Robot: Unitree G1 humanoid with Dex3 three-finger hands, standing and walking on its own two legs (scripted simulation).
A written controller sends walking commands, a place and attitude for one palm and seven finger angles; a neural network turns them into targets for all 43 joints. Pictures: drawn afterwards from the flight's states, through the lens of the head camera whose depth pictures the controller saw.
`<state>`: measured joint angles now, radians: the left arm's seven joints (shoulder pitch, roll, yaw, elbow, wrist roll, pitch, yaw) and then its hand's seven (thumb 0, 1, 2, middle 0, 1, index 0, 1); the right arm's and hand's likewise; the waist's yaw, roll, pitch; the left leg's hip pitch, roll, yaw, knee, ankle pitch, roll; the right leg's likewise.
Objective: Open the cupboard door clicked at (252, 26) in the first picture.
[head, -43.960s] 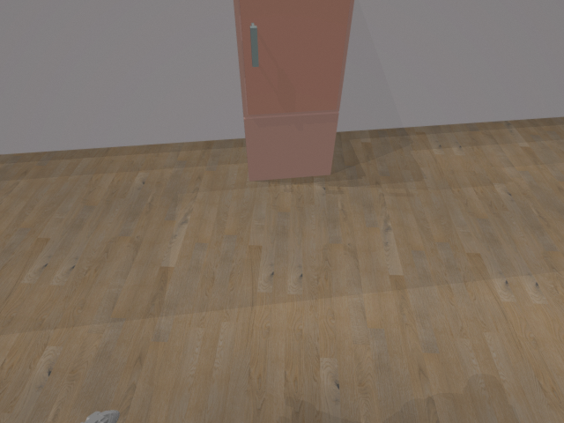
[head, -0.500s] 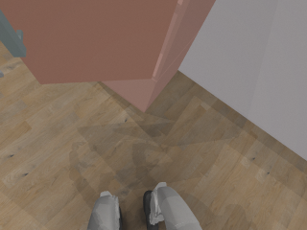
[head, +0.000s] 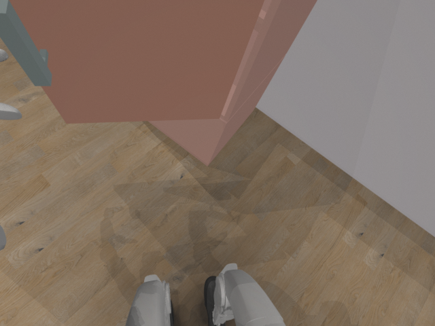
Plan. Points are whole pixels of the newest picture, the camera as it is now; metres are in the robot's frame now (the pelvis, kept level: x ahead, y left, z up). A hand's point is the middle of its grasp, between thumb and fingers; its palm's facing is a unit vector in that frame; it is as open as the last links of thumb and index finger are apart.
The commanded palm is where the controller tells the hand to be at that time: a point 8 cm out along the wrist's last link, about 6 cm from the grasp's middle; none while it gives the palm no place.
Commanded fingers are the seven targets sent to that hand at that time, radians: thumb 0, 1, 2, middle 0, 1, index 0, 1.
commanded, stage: move the hooked fingers beside the handle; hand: left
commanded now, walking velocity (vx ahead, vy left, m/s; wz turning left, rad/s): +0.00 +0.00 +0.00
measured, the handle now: (25, 37) +0.57 +0.27 +0.06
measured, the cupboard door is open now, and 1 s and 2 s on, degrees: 44 44 45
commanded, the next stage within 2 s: slide the fingers in behind the handle in 0.18 s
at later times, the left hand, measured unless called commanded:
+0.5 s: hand out of the picture +0.51 +0.31 +0.06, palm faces +0.04 -1.00 -0.01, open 14.0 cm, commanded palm +0.50 +0.33 +0.06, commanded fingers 0.00 -0.50 0.30 -0.30 -1.20 -0.30 -1.20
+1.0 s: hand (18, 71) +0.51 +0.27 +0.06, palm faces +0.06 -1.00 +0.00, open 14.0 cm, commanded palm +0.50 +0.30 +0.06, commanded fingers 0.00 -0.50 0.30 -0.30 -1.20 -0.30 -1.20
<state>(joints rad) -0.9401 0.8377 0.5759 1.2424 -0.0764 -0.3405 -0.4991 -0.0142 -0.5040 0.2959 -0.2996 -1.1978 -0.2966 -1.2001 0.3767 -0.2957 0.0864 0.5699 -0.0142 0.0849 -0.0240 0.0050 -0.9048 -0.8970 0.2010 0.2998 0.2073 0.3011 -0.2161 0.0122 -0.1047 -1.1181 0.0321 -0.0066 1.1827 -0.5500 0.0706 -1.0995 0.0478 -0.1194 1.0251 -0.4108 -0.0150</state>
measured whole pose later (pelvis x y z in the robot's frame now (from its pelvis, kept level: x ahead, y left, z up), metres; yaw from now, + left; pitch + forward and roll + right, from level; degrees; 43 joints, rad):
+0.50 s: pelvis +0.00 +0.00 +0.00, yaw +0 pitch +28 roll -7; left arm -0.97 0.84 0.54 1.22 -0.10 -0.32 -0.52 -0.01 -0.50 0.30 -0.30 -1.20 -0.29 -1.20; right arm 0.39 -0.29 0.09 0.59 -0.01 0.10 -0.02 0.01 -0.90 -0.90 0.20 0.30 0.21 0.30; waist -0.21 0.02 -0.10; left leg -1.15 0.03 -0.02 1.20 -0.55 0.07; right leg -1.12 0.05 -0.13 1.03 -0.41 -0.01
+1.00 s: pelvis +0.00 +0.00 +0.00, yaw +0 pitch +27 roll -6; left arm -0.91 0.74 0.52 1.21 -0.10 -0.36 -0.42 -0.01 -0.50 0.30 -0.30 -1.20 -0.30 -1.20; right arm 0.39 -0.28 0.08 0.59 -0.01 0.10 -0.01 0.01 -0.91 -0.90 0.20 0.30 0.21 0.30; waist -0.21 0.02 -0.11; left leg -1.09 0.03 0.00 1.16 -0.55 0.07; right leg -1.08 0.05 -0.10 1.02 -0.41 -0.02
